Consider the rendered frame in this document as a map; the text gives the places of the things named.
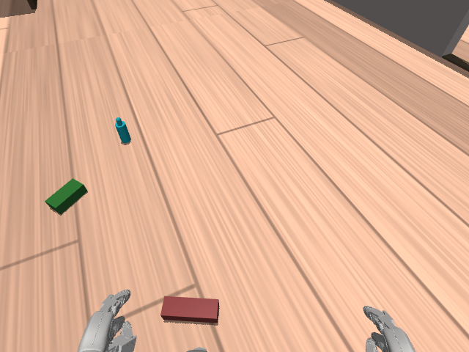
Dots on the right robot hand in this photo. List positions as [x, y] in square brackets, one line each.
[393, 339]

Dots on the left robot hand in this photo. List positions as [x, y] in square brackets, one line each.
[102, 327]

